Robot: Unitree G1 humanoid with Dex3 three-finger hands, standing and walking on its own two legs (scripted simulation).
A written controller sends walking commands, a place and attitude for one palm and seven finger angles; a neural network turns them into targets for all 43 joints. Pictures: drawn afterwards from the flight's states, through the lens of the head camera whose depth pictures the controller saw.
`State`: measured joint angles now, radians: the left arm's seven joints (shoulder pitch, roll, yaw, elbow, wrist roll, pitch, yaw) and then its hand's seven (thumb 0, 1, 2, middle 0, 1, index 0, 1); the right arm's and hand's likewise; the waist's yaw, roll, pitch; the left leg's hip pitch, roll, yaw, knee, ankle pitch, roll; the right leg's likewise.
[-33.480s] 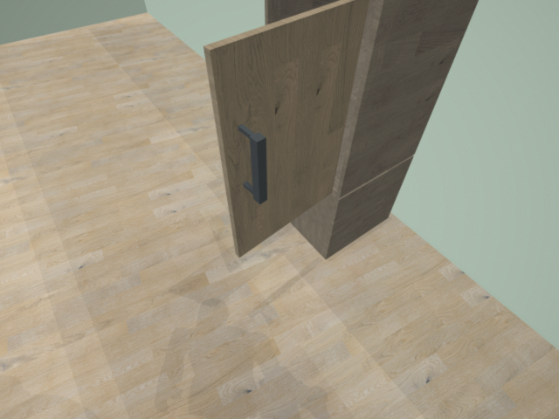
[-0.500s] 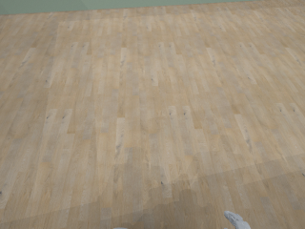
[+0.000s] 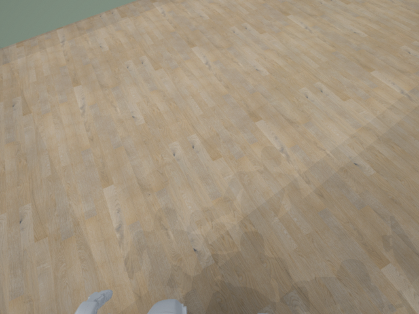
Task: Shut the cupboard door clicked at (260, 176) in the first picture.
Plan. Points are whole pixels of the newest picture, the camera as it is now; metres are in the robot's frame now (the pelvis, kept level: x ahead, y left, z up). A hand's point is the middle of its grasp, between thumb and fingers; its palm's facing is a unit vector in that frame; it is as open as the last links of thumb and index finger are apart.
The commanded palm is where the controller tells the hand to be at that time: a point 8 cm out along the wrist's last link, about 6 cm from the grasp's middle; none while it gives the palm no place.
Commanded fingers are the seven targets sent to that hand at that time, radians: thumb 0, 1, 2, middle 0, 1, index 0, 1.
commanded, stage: turn to face it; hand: left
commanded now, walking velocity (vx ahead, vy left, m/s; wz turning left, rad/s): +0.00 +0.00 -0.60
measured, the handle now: out of the picture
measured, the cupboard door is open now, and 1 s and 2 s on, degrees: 66 66 66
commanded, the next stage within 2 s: none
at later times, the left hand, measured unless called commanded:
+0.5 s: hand (122, 294) +0.17 +0.22 -0.16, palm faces -0.24 -0.95 -0.20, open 7.4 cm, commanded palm none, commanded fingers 0.00 0.90 0.90 -0.20 -0.30 -0.20 -0.30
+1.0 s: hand (178, 271) +0.22 +0.09 -0.14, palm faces -0.54 -0.80 -0.25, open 7.4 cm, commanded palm none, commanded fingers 0.00 0.90 0.90 -0.20 -0.30 -0.20 -0.30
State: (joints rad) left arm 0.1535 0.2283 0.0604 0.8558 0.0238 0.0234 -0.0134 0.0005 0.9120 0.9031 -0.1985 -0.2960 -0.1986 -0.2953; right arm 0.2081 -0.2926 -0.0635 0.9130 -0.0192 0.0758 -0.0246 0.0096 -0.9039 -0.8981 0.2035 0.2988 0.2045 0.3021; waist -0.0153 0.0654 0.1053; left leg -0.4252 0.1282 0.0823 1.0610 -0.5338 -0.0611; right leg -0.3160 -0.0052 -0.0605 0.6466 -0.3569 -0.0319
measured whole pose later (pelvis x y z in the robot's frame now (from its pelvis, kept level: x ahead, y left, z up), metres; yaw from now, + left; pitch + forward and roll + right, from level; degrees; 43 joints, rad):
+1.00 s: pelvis +0.03 -0.02 +0.02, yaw -34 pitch +2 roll +1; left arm 0.18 0.20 0.04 0.87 0.02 0.03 0.00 0.00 0.91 0.90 -0.20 -0.30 -0.20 -0.30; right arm 0.18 -0.25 -0.05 0.88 -0.02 0.07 -0.01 0.01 -0.91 -0.90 0.20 0.30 0.20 0.30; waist -0.01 0.01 0.08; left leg -0.51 0.08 0.03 1.03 -0.40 -0.09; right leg -0.26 0.04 0.02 0.50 -0.27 -0.05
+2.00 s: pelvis +0.07 -0.06 +0.01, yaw -66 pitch +2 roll -1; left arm 0.21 0.21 0.05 0.91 0.02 0.04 0.00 0.00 0.91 0.90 -0.20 -0.30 -0.20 -0.30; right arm 0.17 -0.23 -0.03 0.88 -0.01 0.03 -0.02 0.01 -0.90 -0.90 0.20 0.30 0.20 0.30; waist 0.01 -0.01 0.04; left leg -0.32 0.04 0.03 0.58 -0.28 -0.05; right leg -0.28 0.06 0.07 0.56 -0.31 -0.02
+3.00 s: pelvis +0.05 -0.24 +0.02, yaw -80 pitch +0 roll -2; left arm 0.18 0.23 0.08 0.98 0.03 0.04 -0.04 0.00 0.91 0.90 -0.20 -0.30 -0.20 -0.29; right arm 0.30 -0.17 -0.02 1.00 -0.05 -0.02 -0.03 0.01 -0.90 -0.90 0.21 0.30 0.21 0.30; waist -0.02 -0.01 0.06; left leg -0.20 0.14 0.18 0.46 -0.25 -0.02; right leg -0.54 -0.08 -0.01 0.98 -0.27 0.02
